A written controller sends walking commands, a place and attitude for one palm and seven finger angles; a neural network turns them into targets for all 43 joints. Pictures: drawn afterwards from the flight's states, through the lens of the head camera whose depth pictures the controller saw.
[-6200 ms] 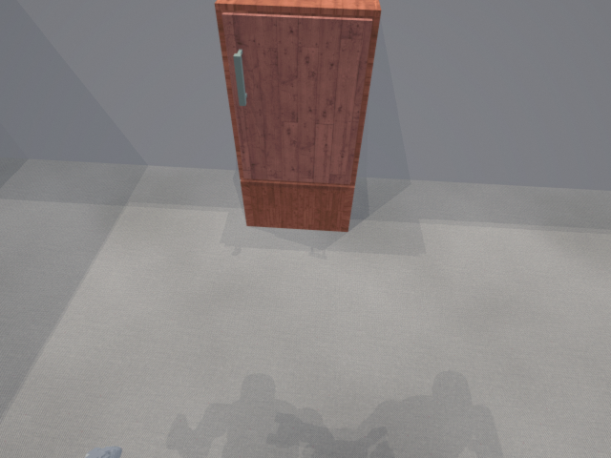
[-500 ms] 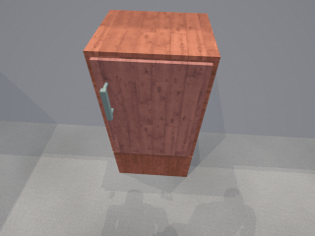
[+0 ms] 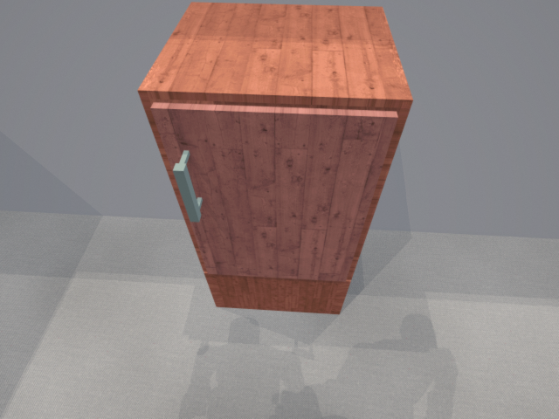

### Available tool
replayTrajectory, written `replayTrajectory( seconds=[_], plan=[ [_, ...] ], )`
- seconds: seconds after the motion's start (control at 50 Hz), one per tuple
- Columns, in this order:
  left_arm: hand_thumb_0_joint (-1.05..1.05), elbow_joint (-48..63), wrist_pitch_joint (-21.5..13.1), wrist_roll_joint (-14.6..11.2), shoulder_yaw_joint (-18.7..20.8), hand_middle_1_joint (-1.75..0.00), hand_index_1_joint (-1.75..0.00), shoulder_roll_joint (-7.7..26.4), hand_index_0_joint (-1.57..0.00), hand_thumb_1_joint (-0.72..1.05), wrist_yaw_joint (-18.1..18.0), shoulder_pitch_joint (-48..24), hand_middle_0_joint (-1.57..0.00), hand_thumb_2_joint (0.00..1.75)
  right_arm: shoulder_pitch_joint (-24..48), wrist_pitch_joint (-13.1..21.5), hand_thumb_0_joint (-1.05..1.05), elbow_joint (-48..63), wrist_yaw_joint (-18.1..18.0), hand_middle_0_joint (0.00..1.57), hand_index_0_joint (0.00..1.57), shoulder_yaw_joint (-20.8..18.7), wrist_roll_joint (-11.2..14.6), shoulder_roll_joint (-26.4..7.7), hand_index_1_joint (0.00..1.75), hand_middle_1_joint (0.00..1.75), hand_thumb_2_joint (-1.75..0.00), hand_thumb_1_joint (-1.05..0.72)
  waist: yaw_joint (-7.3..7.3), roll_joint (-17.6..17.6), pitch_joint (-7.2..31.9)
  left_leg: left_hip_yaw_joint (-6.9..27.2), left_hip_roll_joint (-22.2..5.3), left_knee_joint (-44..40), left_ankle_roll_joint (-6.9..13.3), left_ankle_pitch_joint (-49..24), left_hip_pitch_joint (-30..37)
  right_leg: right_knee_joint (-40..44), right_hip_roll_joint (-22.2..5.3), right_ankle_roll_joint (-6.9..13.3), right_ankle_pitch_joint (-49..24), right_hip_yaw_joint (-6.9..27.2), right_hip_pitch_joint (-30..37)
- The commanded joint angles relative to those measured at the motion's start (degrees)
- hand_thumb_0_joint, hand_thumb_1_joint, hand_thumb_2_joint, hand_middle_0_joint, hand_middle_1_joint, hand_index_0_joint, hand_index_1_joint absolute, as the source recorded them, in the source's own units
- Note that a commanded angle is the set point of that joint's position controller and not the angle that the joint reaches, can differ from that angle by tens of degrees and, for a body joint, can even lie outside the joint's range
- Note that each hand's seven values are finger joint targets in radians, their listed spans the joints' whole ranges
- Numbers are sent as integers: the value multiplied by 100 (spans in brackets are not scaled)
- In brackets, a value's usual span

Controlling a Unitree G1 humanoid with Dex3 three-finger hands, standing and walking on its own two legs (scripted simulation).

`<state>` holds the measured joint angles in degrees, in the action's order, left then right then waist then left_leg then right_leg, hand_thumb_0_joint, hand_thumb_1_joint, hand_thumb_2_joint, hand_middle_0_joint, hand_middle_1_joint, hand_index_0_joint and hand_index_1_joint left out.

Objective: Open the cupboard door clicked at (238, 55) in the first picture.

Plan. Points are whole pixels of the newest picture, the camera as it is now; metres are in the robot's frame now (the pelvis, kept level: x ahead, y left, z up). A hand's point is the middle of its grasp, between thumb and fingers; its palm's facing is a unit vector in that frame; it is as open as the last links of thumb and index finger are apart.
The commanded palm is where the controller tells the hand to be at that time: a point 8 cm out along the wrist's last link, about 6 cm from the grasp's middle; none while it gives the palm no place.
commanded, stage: come to a stop and stand still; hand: left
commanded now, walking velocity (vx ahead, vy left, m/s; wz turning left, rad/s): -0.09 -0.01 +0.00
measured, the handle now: (190, 187) +0.54 +0.22 -0.04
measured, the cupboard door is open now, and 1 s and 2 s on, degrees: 0 0 0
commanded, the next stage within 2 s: look again from close up in 0.82 s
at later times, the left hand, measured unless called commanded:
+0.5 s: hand out of the picture -0.01 +0.19 -0.16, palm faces +0.02 -0.98 -0.21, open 7.3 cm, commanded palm none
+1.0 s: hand out of the picture -0.10 +0.15 -0.17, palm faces +0.06 -0.99 -0.13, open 7.4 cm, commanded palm none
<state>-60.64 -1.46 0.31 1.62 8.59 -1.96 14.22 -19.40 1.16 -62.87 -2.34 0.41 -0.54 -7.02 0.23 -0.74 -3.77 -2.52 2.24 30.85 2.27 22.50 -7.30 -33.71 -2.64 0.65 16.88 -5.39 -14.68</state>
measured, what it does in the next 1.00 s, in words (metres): shifts its weight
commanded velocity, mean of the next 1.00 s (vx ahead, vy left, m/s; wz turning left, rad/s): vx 0.00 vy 0.00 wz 0.00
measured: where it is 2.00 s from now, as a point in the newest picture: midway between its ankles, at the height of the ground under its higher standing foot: outside the picture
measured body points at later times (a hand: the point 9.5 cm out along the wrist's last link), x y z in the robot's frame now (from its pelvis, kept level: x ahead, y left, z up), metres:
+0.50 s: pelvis -0.05 +0.01 +0.01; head -0.07 +0.01 +0.46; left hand -0.01 +0.24 -0.15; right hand +0.00 -0.23 -0.14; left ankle -0.05 +0.09 -0.73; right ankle +0.00 -0.11 -0.73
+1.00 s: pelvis -0.06 +0.00 +0.01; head -0.06 +0.01 +0.46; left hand -0.10 +0.20 -0.16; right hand -0.10 -0.20 -0.15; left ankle -0.05 +0.09 -0.73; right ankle +0.00 -0.11 -0.73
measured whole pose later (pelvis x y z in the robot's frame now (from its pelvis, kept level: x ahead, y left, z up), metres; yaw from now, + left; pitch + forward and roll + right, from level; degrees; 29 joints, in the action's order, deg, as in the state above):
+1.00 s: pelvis -0.06 +0.00 +0.01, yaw +1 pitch -1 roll +0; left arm -63.6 -0.7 0.6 -0.5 5.9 -1.6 21.7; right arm -22.5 0.4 -63.9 -1.1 0.9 -0.9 -6.4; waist 0.1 0.8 -0.6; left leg -2.7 2.0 26.9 2.7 14.2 -11.7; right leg -26.3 -2.3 0.6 9.2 -5.3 -15.8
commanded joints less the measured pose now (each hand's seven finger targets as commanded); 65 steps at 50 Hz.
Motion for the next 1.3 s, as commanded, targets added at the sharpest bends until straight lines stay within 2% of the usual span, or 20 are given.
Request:
replayTrajectory(
  seconds=[0.0, 0.06, 0.1, 0.14, 0.16, 0.18, 0.2, 0.22, 0.24, 0.26, 0.3, 0.32, 0.36, 0.42, 0.54, 0.68, 0.76, 0.86, 1.02, 1.28],
  plan=[
    [0, 143, 29, 18, 58, -30, -30, 601, -20, 90, -103, 525, -20, 90, -374, 4, 0, 148, -53, 20, 20, -172, 28, -418, 30, 30, -90, -90, -46, 702, 399, 385, -658, -470, -160, -2636, -488, 138, -962, 519, -4098, 793, 821],
    [0, 353, 105, 14, 67, -30, -30, 524, -20, 90, -116, 260, -20, 90, -231, 32, 0, 153, -67, 20, 20, -203, -17, -553, 30, 30, -90, -90, -67, -12, 471, 571, -934, -652, -30, -4201, -91, 22, -531, 209, -2825, 583, 542],
    [0, 390, 122, 32, 68, -30, -30, 521, -20, 90, -120, 216, -20, 90, -136, 52, 0, 152, -72, 20, 20, -197, -18, -583, 30, 30, -90, -90, -92, -76, 491, 587, -970, -639, 30, -4383, -25, 143, -435, 152, -2387, 548, 551],
    [0, 385, 120, 35, 63, -30, -30, 534, -20, 90, -106, 203, -20, 90, -61, 46, 0, 190, -65, 20, 20, -197, -21, -608, 30, 30, -90, -90, -82, 115, 562, 550, -935, -668, 24, -3759, -56, 292, -468, 188, -2365, 650, 631],
    [0, 113, 25, 38, 81, -30, -30, 798, -20, 90, -282, 815, -20, 90, 444, 61, 0, 613, 8, 20, 20, -302, 91, -1052, 30, 30, -90, -90, -269, 419, 791, 302, -1062, 499, -133, -4231, -217, 411, -622, 114, -3835, 695, 698],
    [0, 219, -112, 106, 129, -30, -30, 1087, -20, 90, -237, 805, -20, 90, 406, 71, 0, 900, 64, 20, 20, -233, 82, -927, 30, 30, -90, -90, -207, 542, 913, 134, -587, 938, -277, -3015, -847, 400, -988, 326, -5403, 925, 1410],
    [0, 336, -117, 80, 120, -30, -30, 1007, -20, 90, -205, 612, -20, 90, 41, 76, 0, 876, 97, 20, 20, -224, 60, -582, 30, 30, -90, -90, 33, 948, 1410, 230, -376, 724, -291, -638, -1072, 170, -1433, 712, -6105, 1212, 1726],
    [0, 452, -66, 89, 45, -30, -30, 918, -20, 90, -179, 348, -20, 90, 106, 10, 0, 875, 78, 20, 20, -234, 56, -503, 30, 30, -90, -90, 83, 926, 1324, 127, -332, 192, -277, -75, -924, 136, -1459, 735, -5817, 1004, 1550],
    [0, 526, -33, 83, 6, -30, -30, 899, -20, 90, -163, 218, -20, 90, 80, -21, 0, 821, 79, 20, 20, -241, 42, -496, 30, 30, -90, -90, 118, 561, 1067, 88, -323, -302, -264, -503, -562, 182, -1247, 601, -4862, 913, 1088],
    [0, 541, 1, 32, -29, -30, -30, 904, -20, 90, -133, 31, -20, 90, 25, -41, 0, 769, 77, 20, 20, -254, 16, -645, 30, 30, -90, -90, 179, -17, 725, 257, -485, -524, -201, -1116, -316, 346, -940, 448, -3127, 841, 509],
    [0, 577, 79, 44, -32, -30, -30, 814, -20, 90, -78, -88, -20, 90, 194, -12, 0, 850, 59, 20, 20, -253, -51, -950, 30, 30, -90, -90, 37, -537, 111, 702, -978, -797, 12, -2196, -743, 466, -394, 204, -1225, 547, 247],
    [0, 536, 104, 49, -45, -30, -30, 809, -20, 90, -61, -30, -20, 90, 422, -8, 0, 915, 60, 20, 20, -246, -48, -1011, 30, 30, -90, -90, -50, -528, -66, 806, -1006, -963, 69, -1916, -916, 623, -315, 175, -726, 531, 262],
    [0, 474, 123, 72, -72, -30, -30, 781, -20, 90, -22, 26, -20, 90, 535, -7, 0, 980, 91, 20, 20, -234, -42, -1103, 30, 30, -90, -90, -52, -64, -336, 881, -940, -1290, 81, -559, -1244, 928, -289, 161, -198, 624, 237],
    [0, 461, 123, 84, -83, -30, -30, 778, -20, 90, 20, 141, -20, 90, 386, -19, 0, 942, 113, 20, 20, -223, -65, -1103, 30, 30, -90, -90, -11, -91, -328, 874, -838, -1542, 72, 442, -1359, 1116, -302, 158, 169, 677, 223],
    [0, 402, 117, 109, -79, -30, -30, 694, -20, 90, 46, 506, -20, 90, 149, -47, 0, 868, 133, 20, 20, -201, -77, -1057, 30, 30, -90, -90, -10, 102, -283, 870, -745, -1580, 100, 824, -1542, 1303, -305, 87, 573, 679, 167],
    [0, 209, 56, 86, -101, -30, -30, 564, -20, 90, 28, 759, -20, 90, -193, -21, 0, 569, 113, 20, 20, -138, -50, -840, 30, 30, -90, -90, 18, -6, -243, 870, -716, -1523, 99, 528, -1415, 1397, -362, 124, 530, 762, 63],
    [0, 71, 23, 74, -107, -30, -30, 456, -20, 90, 12, 913, -20, 90, -362, -7, 0, 390, 103, 20, 20, -112, -36, -731, 30, 30, -90, -90, 10, 228, -222, 823, -676, -1428, 90, 398, -1444, 1423, -409, 133, 564, 826, 114],
    [0, -47, 8, 62, -123, -30, -30, 309, -20, 90, -8, 1035, -20, 90, -492, 25, 0, 220, 77, 20, 20, -84, -28, -589, 30, 30, -90, -90, -21, 13, -240, 836, -703, -1461, 76, 278, -1522, 1294, -384, 155, 226, 796, 239],
    [0, -125, -37, 40, -141, -30, -30, 195, -20, 90, -43, 1012, -20, 90, -597, 80, 0, 45, 52, 20, 20, -45, -6, -385, 30, 30, -90, -90, -33, 141, -160, 676, -678, -1272, 24, -459, -1290, 1254, -447, 197, -284, 785, 360],
    [0, -103, -28, 46, -141, -30, -30, 215, -20, 90, -53, 874, -20, 90, -414, 91, 0, -11, 32, 20, 20, -59, 3, -391, 30, 30, -90, -90, -38, 32, -105, 608, -759, -1262, -13, -953, -978, 1213, -405, 178, -865, 738, 489]
  ],
)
